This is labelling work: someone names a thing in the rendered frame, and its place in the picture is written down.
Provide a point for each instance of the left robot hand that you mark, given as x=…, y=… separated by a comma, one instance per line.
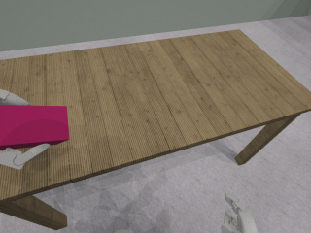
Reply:
x=15, y=158

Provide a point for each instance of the sponge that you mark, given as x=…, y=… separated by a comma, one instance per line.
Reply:
x=28, y=126

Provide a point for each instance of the table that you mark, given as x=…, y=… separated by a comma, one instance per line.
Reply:
x=131, y=103

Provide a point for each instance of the right robot hand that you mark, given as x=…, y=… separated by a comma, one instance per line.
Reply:
x=242, y=223

